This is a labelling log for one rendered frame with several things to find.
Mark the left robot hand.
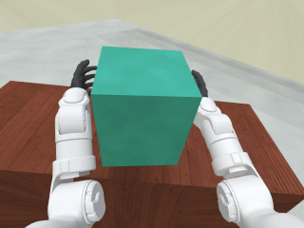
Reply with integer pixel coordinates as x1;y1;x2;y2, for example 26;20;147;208
70;59;97;96

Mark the robot right forearm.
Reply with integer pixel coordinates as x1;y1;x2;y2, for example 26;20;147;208
193;97;274;208

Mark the robot left forearm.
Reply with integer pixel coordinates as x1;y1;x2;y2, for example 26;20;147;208
47;87;96;217

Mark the pedestal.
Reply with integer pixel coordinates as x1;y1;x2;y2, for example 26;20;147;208
0;81;304;228

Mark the robot left upper arm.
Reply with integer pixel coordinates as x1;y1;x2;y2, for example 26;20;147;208
25;180;105;228

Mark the carton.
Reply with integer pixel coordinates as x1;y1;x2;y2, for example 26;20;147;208
90;46;202;167

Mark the robot right upper arm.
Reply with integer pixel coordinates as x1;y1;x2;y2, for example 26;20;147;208
217;175;304;228

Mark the right robot hand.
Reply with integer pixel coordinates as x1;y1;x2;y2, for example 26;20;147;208
191;69;208;98

